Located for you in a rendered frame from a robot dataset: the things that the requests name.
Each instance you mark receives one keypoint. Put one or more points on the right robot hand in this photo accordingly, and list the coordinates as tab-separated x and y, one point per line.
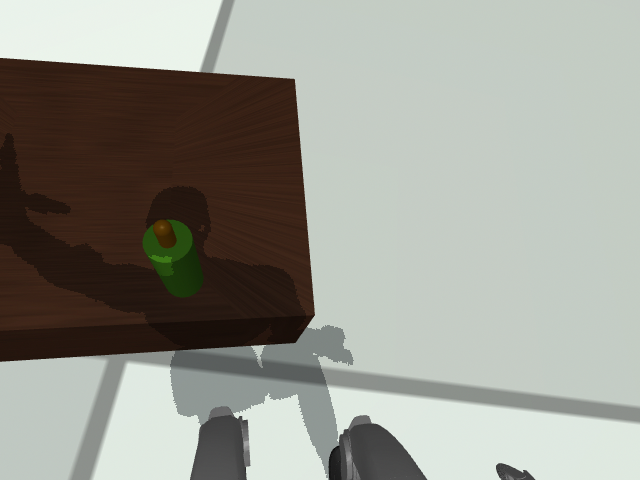
506	472

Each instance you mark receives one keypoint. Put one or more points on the bottle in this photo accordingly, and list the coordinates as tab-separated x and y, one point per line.
170	247

